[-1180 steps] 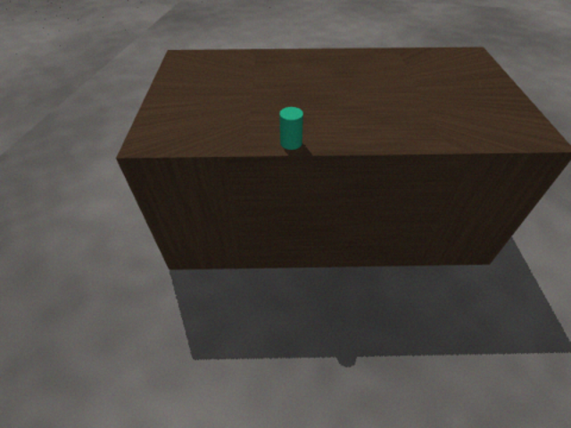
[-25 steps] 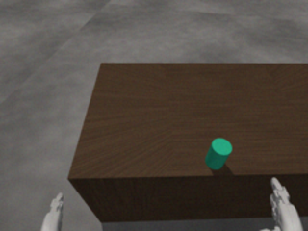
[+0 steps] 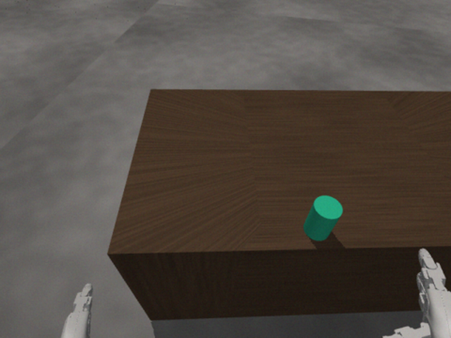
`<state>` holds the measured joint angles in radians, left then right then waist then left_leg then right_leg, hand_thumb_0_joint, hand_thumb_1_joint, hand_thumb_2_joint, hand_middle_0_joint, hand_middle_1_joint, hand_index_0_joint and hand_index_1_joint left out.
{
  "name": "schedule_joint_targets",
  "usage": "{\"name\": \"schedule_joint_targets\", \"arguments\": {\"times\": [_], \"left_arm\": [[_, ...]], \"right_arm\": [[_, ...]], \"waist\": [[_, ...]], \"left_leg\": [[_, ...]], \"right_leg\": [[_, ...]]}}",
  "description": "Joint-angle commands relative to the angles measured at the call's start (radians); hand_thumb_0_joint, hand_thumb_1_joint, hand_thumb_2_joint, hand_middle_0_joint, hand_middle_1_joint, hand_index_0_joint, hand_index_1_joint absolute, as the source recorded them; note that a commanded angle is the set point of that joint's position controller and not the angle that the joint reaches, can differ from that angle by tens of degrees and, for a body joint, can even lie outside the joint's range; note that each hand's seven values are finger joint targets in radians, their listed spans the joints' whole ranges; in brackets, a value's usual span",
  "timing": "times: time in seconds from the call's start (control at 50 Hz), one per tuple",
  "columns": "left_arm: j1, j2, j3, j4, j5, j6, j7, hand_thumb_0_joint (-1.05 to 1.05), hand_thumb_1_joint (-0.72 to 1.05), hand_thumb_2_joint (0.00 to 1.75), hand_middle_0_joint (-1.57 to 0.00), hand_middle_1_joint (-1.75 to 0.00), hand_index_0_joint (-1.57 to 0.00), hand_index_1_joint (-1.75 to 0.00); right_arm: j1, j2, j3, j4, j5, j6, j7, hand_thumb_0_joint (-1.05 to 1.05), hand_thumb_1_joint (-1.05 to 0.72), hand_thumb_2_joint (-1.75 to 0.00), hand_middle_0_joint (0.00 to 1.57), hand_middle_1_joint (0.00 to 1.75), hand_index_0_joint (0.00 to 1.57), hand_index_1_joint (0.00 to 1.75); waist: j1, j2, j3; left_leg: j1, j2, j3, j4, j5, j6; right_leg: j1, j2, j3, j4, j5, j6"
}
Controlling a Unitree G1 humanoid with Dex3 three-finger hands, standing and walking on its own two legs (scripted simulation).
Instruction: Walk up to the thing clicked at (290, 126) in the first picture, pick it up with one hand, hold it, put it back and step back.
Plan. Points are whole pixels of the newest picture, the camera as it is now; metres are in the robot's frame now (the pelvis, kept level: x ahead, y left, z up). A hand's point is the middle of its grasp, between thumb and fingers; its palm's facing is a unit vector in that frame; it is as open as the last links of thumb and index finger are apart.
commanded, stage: home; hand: right
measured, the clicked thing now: (321, 218) +0.42 -0.23 -0.11
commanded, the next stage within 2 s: none
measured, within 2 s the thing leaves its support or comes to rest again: neither
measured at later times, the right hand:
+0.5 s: hand (335, 318) +0.19 -0.19 -0.09, palm faces +0.08 +0.98 -0.19, open 17.4 cm
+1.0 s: hand out of the picture +0.14 -0.24 -0.12, palm faces -0.04 +0.94 -0.34, open 17.4 cm
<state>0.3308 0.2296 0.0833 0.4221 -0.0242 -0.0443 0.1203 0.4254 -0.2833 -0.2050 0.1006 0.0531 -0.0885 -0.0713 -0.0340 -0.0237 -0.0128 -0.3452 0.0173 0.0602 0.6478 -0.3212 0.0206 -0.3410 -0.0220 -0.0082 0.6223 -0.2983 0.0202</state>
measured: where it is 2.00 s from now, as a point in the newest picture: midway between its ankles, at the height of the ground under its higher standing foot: outside the picture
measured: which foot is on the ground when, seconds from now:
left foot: down 0.00-1.00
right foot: down 0.00-1.00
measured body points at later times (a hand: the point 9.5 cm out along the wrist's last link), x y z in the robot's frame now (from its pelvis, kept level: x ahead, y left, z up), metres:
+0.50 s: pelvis +0.02 -0.02 +0.01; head +0.04 -0.03 +0.46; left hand +0.18 +0.21 -0.08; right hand +0.18 -0.25 -0.08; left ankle +0.01 +0.10 -0.72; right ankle +0.02 -0.14 -0.72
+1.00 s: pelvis +0.02 -0.01 +0.01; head +0.02 -0.01 +0.46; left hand +0.14 +0.26 -0.11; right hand +0.14 -0.29 -0.09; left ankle +0.01 +0.10 -0.72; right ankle +0.02 -0.14 -0.72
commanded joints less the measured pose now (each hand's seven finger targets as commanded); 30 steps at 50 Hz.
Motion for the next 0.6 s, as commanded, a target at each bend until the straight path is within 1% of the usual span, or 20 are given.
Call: {"name": "schedule_joint_targets", "arguments": {"times": [0.0,0.04,0.1,0.12,0.16,0.18,0.2,0.22,0.24,0.26,0.3,0.32,0.36,0.38,0.42,0.44,0.48,0.52,0.54,0.58], "left_arm": [[-0.017,0.14,0.067,-0.169,0.001,-0.051,0.005,0.0,-0.52,0.07,-0.05,-0.05,-0.05,-0.06],[-0.025,0.124,0.059,-0.134,-0.003,-0.055,-0.005,0.0,-0.36,0.23,-0.11,-0.15,-0.11,-0.15],[-0.149,0.024,-0.05,-0.153,-0.002,-0.075,-0.019,0.0,-0.12,0.46,-0.12,-0.17,-0.12,-0.17],[-0.143,-0.026,-0.097,-0.106,0.0,-0.08,-0.027,0.0,-0.04,0.49,-0.13,-0.18,-0.13,-0.18],[-0.21,-0.02,-0.112,-0.152,0.002,-0.093,-0.025,0.0,0.12,0.54,-0.14,-0.19,-0.13,-0.19],[-0.183,-0.006,-0.105,-0.11,0.004,-0.091,-0.023,0.0,0.2,0.58,-0.14,-0.2,-0.14,-0.2],[-0.169,-0.018,-0.118,-0.074,0.005,-0.09,-0.026,0.0,0.28,0.59,-0.14,-0.2,-0.14,-0.21],[-0.139,0.094,-0.029,-0.074,0.009,-0.087,-0.012,0.0,0.36,0.63,-0.15,-0.22,-0.15,-0.22],[-0.125,0.114,-0.017,-0.065,0.014,-0.084,-0.009,0.0,0.44,0.67,-0.16,-0.23,-0.16,-0.23],[-0.117,0.126,-0.01,-0.072,0.014,-0.085,-0.01,0.0,0.5,0.67,-0.16,-0.23,-0.16,-0.23],[-0.077,0.173,0.051,-0.061,0.012,-0.084,-0.006,0.0,0.61,0.73,-0.17,-0.24,-0.17,-0.25],[-0.069,0.171,0.05,-0.039,0.013,-0.081,-0.009,0.0,0.67,0.77,-0.18,-0.26,-0.18,-0.26],[-0.121,0.113,0.003,-0.053,0.01,-0.076,-0.021,0.0,0.72,0.8,-0.18,-0.26,-0.18,-0.26],[-0.119,0.113,0.011,-0.035,0.01,-0.072,-0.022,0.0,0.76,0.82,-0.19,-0.27,-0.19,-0.27],[-0.173,0.045,-0.051,-0.04,0.007,-0.067,-0.03,0.0,0.81,0.85,-0.19,-0.28,-0.19,-0.28],[-0.227,-0.001,-0.098,-0.069,0.003,-0.069,-0.037,0.0,0.84,0.87,-0.19,-0.28,-0.19,-0.29],[-0.204,0.021,-0.073,-0.039,0.003,-0.064,-0.036,0.0,0.88,0.89,-0.2,-0.29,-0.2,-0.29],[-0.201,0.006,-0.095,-0.034,0.003,-0.06,-0.043,0.0,0.89,0.9,-0.2,-0.29,-0.2,-0.3],[-0.177,-0.012,-0.106,-0.008,0.004,-0.054,-0.05,0.0,0.89,0.9,-0.2,-0.29,-0.2,-0.3],[-0.169,0.04,-0.067,-0.012,0.004,-0.052,-0.056,0.0,0.9,0.9,-0.2,-0.29,-0.2,-0.3]], "right_arm": [[0.028,-0.181,-0.12,-0.074,0.005,-0.058,-0.013,0.0,0.52,-0.05,0.05,0.06,0.05,0.06],[-0.038,-0.155,-0.084,-0.09,0.005,-0.068,-0.003,0.0,0.51,-0.08,0.06,0.06,0.06,0.06],[-0.085,-0.078,0.009,-0.057,-0.004,-0.078,0.011,0.0,0.5,-0.09,0.06,0.06,0.06,0.06],[-0.112,-0.045,0.05,-0.068,-0.007,-0.086,0.015,0.0,0.5,-0.09,0.06,0.06,0.06,0.06],[-0.131,-0.035,0.068,-0.026,-0.017,-0.088,0.013,0.0,0.53,-0.07,0.06,0.06,0.06,0.06],[-0.119,-0.061,0.056,0.019,-0.022,-0.085,0.01,0.0,0.52,-0.07,0.06,0.06,0.06,0.06],[-0.13,-0.038,0.088,0.006,-0.024,-0.089,0.013,0.0,0.51,-0.08,0.06,0.06,0.06,0.06],[-0.092,-0.099,0.034,0.087,-0.029,-0.077,0.006,0.0,0.53,-0.07,0.06,0.06,0.06,0.06],[-0.08,-0.076,0.071,0.09,-0.032,-0.069,0.007,0.0,0.51,-0.08,0.06,0.06,0.06,0.06],[-0.087,-0.043,0.105,0.104,-0.03,-0.062,0.011,0.0,0.52,-0.07,0.06,0.06,0.06,0.06],[-0.121,-0.064,0.089,0.103,-0.031,-0.044,0.003,0.0,0.54,-0.06,0.06,0.06,0.05,0.06],[-0.166,-0.073,0.091,0.089,-0.032,-0.035,0.0,0.0,0.55,-0.06,0.05,0.05,0.05,0.05],[-0.195,-0.054,0.098,0.152,-0.034,-0.015,-0.005,0.0,0.57,-0.04,0.05,0.05,0.05,0.05],[-0.238,-0.067,0.092,0.133,-0.035,-0.012,-0.01,0.0,0.57,-0.05,0.05,0.05,0.05,0.05],[-0.234,-0.034,0.122,0.199,-0.036,-0.001,-0.01,0.0,0.57,-0.04,0.05,0.05,0.05,0.05],[-0.22,0.013,0.159,0.259,-0.033,0.006,-0.006,0.0,0.55,-0.06,0.05,0.05,0.05,0.05],[-0.274,-0.028,0.145,0.182,-0.032,-0.003,-0.009,0.0,0.57,-0.05,0.05,0.05,0.05,0.05],[-0.233,-0.029,0.159,0.182,-0.033,0.0,-0.008,0.0,0.57,-0.05,0.05,0.05,0.05,0.05],[-0.21,-0.032,0.162,0.168,-0.032,0.001,-0.009,0.0,0.57,-0.04,0.05,0.05,0.05,0.05],[-0.126,0.022,0.206,0.27,-0.031,0.022,-0.002,0.0,0.56,-0.05,0.05,0.05,0.05,0.05]], "waist": [[0.012,0.066,-0.017],[0.017,0.029,0.015],[0.019,0.035,0.024],[0.019,0.022,0.017],[0.02,0.033,-0.056],[0.023,0.027,-0.071],[0.022,0.008,-0.083],[0.044,0.039,-0.115],[0.041,0.019,-0.132],[0.058,0.025,-0.145],[0.06,-0.01,-0.178],[0.051,-0.026,-0.182],[0.043,-0.016,-0.15],[0.042,-0.02,-0.153],[0.023,-0.013,-0.124],[0.023,0.005,-0.092],[0.016,-0.049,-0.124],[0.005,-0.06,-0.155],[-0.003,-0.081,-0.172],[0.024,-0.051,-0.131]], "left_leg": [[0.027,0.021,-0.038,-0.201,0.037,-0.028],[-0.004,0.018,-0.034,-0.201,0.02,-0.024],[-0.018,0.012,-0.034,-0.201,0.004,-0.019],[-0.017,0.01,-0.034,-0.193,0.008,-0.017],[0.026,-0.004,-0.013,-0.168,0.08,-0.014],[0.039,-0.003,-0.014,-0.16,0.099,-0.014],[0.045,-0.003,-0.013,-0.149,0.126,-0.014],[0.051,-0.009,-0.007,-0.14,0.146,-0.016],[0.062,-0.009,-0.006,-0.134,0.17,-0.014],[0.059,-0.013,-0.002,-0.128,0.189,-0.015],[0.071,-0.019,0.003,-0.122,0.224,-0.01],[0.075,-0.021,0.008,-0.12,0.237,-0.007],[0.085,-0.023,0.01,-0.129,0.229,-0.006],[0.092,-0.02,0.008,-0.13,0.237,-0.005],[0.104,-0.018,0.006,-0.136,0.24,-0.004],[0.105,-0.018,0.001,-0.145,0.213,-0.006],[0.124,-0.017,-0.001,-0.148,0.217,-0.002],[0.157,-0.017,0.0,-0.15,0.254,0.0],[0.174,-0.018,0.002,-0.146,0.305,0.0],[0.16,-0.026,0.008,-0.149,0.333,-0.002]], "right_leg": [[0.03,0.037,-0.04,-0.104,0.062,-0.04],[0.036,0.034,-0.038,-0.124,0.041,-0.038],[0.024,0.027,-0.034,-0.133,0.031,-0.039],[0.025,0.024,-0.033,-0.134,0.029,-0.038],[0.039,0.021,-0.028,-0.134,0.076,-0.04],[0.038,0.022,-0.028,-0.13,0.087,-0.041],[0.047,0.023,-0.029,-0.126,0.108,-0.038],[0.063,0.017,-0.022,-0.125,0.125,-0.039],[0.077,0.015,-0.022,-0.124,0.149,-0.036],[0.094,0.012,-0.021,-0.124,0.166,-0.034],[0.132,0.003,-0.013,-0.13,0.218,-0.025],[0.147,-0.001,-0.008,-0.131,0.247,-0.02],[0.121,-0.006,0.001,-0.135,0.252,-0.018],[0.115,-0.004,-0.002,-0.135,0.249,-0.019],[0.086,-0.004,-0.004,-0.133,0.258,-0.019],[0.057,-0.002,-0.007,-0.139,0.216,-0.022],[0.082,-0.004,-0.012,-0.155,0.213,-0.016],[0.1,0.001,-0.018,-0.154,0.259,-0.013],[0.117,0.0,-0.021,-0.148,0.33,-0.009],[0.12,-0.008,-0.021,-0.146,0.38,-0.007]]}}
